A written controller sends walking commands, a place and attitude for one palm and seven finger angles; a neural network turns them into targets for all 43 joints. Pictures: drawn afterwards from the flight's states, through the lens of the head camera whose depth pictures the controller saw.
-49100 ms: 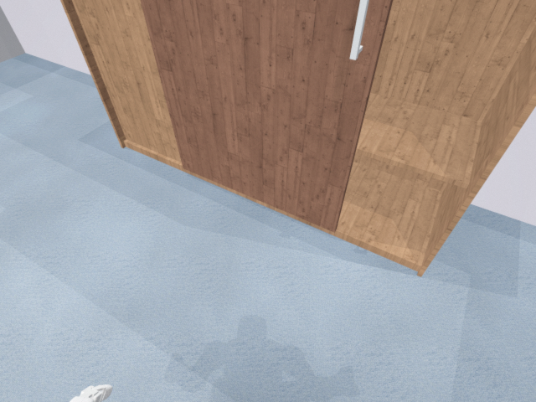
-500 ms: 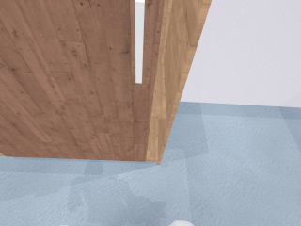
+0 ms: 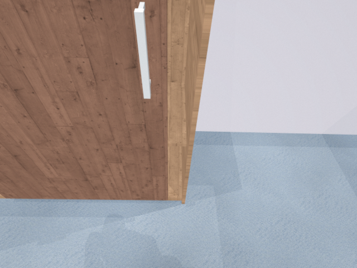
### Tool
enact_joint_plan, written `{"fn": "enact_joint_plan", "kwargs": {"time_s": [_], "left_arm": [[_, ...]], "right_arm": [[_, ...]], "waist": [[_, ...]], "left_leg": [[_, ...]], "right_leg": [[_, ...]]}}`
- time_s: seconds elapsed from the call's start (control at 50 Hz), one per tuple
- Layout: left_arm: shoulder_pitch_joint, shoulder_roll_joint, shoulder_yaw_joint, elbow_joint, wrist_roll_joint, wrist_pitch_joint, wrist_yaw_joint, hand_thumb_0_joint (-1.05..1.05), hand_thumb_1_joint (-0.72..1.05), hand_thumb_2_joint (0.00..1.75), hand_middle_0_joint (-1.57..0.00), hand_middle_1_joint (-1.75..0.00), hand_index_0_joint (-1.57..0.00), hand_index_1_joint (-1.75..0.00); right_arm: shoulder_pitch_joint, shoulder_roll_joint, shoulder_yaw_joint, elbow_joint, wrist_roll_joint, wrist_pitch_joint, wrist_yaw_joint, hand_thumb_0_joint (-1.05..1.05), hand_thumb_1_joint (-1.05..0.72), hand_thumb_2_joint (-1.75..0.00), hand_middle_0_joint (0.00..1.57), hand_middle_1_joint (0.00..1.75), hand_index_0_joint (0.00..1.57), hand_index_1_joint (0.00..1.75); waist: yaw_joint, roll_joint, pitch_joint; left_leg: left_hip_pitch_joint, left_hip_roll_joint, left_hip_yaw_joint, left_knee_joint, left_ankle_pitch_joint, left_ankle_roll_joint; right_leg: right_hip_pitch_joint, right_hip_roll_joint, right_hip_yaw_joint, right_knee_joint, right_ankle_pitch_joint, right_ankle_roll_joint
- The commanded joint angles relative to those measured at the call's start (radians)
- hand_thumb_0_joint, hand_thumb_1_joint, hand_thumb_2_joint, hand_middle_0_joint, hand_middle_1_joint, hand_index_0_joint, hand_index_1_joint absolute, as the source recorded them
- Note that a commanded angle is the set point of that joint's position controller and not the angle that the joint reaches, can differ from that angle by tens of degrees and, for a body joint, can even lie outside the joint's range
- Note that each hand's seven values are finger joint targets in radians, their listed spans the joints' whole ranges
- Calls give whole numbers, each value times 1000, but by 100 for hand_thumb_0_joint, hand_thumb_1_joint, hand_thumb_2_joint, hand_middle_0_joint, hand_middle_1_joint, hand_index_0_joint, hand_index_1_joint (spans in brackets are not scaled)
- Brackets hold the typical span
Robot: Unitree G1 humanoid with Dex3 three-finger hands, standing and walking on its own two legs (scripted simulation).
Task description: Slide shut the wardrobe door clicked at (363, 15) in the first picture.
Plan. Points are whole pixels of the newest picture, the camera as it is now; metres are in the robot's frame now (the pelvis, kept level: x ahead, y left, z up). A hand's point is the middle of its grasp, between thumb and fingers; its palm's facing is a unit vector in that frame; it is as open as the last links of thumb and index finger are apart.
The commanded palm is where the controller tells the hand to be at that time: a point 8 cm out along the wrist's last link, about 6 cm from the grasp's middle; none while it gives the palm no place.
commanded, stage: come to a stop and stand still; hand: left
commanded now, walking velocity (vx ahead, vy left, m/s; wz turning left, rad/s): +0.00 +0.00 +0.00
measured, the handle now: (144, 55) +0.53 +0.11 +0.20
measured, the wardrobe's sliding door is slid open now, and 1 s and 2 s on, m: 0.08 0.08 0.08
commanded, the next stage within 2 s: look again from close up in 0.54 s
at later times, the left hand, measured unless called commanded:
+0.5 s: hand out of the picture +0.07 +0.23 -0.16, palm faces +0.04 -0.95 -0.30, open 7.4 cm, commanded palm none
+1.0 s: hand out of the picture +0.02 +0.23 -0.17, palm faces +0.00 -0.96 -0.26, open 7.4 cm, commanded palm none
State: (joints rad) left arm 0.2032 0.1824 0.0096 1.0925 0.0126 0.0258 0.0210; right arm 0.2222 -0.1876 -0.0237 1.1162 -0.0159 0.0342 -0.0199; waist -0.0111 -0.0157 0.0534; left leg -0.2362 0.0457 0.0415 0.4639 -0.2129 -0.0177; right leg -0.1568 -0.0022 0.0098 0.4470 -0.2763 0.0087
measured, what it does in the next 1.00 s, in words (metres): stands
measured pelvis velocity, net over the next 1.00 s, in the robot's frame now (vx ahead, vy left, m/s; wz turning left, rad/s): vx -0.01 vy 0.01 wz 0.02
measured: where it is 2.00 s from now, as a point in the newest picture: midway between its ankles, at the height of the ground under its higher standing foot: outside the picture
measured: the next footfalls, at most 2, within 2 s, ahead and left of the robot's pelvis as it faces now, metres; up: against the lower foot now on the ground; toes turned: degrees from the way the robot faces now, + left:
none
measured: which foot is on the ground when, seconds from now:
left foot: down 0.00-1.00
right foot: down 0.00-1.00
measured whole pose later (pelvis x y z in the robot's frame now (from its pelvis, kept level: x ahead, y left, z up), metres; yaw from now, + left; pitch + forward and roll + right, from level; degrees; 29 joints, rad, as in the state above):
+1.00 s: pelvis -0.01 +0.01 +0.00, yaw +1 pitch -2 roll +0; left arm 0.24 0.26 -0.01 1.07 0.02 -0.01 0.01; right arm 0.18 -0.27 0.00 1.08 -0.02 0.00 0.00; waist 0.00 -0.01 0.03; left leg -0.22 0.02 0.03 0.44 -0.19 0.00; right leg -0.13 -0.03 0.00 0.43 -0.26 0.03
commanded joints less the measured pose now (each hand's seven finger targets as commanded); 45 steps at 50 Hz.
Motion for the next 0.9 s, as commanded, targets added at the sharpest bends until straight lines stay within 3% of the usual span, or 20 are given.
{"fn": "enact_joint_plan", "kwargs": {"time_s": [0.0, 0.16, 0.18, 0.2, 0.22, 0.26, 0.3, 0.34, 0.4, 0.62, 0.76, 0.88], "left_arm": [[35, 124, 23, -13, -1, -19, 8, 0, 90, 90, -20, -30, -20, -30], [47, 114, 17, 9, -2, -27, 11, 0, 90, 90, -20, -30, -20, -30], [40, 257, 8, -81, 9, -44, 9, 0, 90, 90, -20, -30, -20, -30], [62, 204, 29, -90, 0, -45, 16, 0, 90, 90, -20, -30, -20, -30], [47, 208, 40, -95, 13, -55, 16, 0, 90, 90, -20, -30, -20, -30], [51, 205, 35, -116, 6, -65, 16, 0, 90, 90, -20, -30, -20, -30], [57, 194, 37, -129, 4, -66, 17, 0, 90, 90, -20, -30, -20, -30], [72, 201, 38, -137, 1, -72, 20, 0, 90, 90, -20, -30, -20, -30], [78, 214, 39, -147, -1, -68, 22, 0, 90, 90, -20, -30, -20, -30], [-3, 270, 28, -152, 4, -54, 7, 0, 90, 90, -20, -30, -20, -30], [-2, 265, 21, -126, 3, -54, 2, 0, 90, 90, -20, -30, -20, -30], [19, 249, 15, -95, 3, -53, 3, 0, 90, 90, -20, -30, -20, -30]], "right_arm": [[8, -111, -14, -35, 1, -19, -6, 0, -90, -90, 20, 30, 20, 30], [28, -97, -10, -12, 3, -21, -9, 0, -90, -90, 20, 30, 20, 30], [27, -215, -35, -142, -7, -33, 1, 0, -90, -90, 20, 30, 20, 30], [-28, -211, -40, -151, -17, -43, -2, 0, -90, -90, 20, 30, 20, 30], [2, -186, -46, -146, -19, -51, -7, 0, -90, -90, 20, 30, 20, 30], [20, -172, -40, -162, -8, -58, -7, 0, -90, -90, 20, 30, 20, 30], [36, -174, -34, -170, -9, -63, -5, 0, -90, -90, 20, 30, 20, 30], [27, -202, -38, -174, -7, -73, -9, 0, -90, -90, 20, 30, 20, 30], [13, -219, -38, -177, -6, -72, -10, 0, -90, -90, 20, 30, 20, 30], [-91, -261, -21, -164, -7, -60, 8, 0, -90, -90, 20, 30, 20, 30], [-97, -264, -11, -145, -4, -60, 12, 0, -90, -90, 20, 30, 20, 30], [-79, -248, -6, -109, -1, -56, 14, 0, -90, -90, 20, 30, 20, 30]], "waist": [[3, 37, -29], [-2, -2, -3], [-30, 42, 49], [12, 65, -17], [-16, 67, -72], [-12, 13, -88], [-9, -44, -95], [1, -21, -122], [8, 7, -105], [10, 33, -4], [10, 11, -43], [10, 12, -39]], "left_leg": [[56, 63, -90, -115, -7, 29], [85, 63, -73, -100, 89, 23], [49, 18, -87, -65, -8, 20], [9, 38, -70, -16, -101, 25], [9, 27, -77, 17, -15, 25], [21, 32, -82, 24, 50, 36], [14, 39, -87, 28, 142, 51], [49, 55, -89, 31, 291, 62], [62, 67, -89, 40, 375, 71], [20, 56, -102, -67, 92, 52], [56, 61, -105, -89, 87, 49], [57, 62, -106, -102, 71, 45]], "right_leg": [[-56, -85, 91, -140, 14, -36], [-72, -92, 90, -152, 79, -36], [-106, -78, 65, -89, -40, -55], [-157, -101, 96, -79, -143, -47], [-121, -115, 116, -81, -56, -61], [-106, -119, 124, -83, 1, -67], [-62, -103, 87, -46, 129, -61], [-23, -98, 58, 16, 311, -58], [-30, -92, 39, 40, 341, -51], [-74, -97, 67, -63, 94, -34], [-57, -105, 63, -95, 86, -26], [-46, -106, 58, -115, 72, -21]]}}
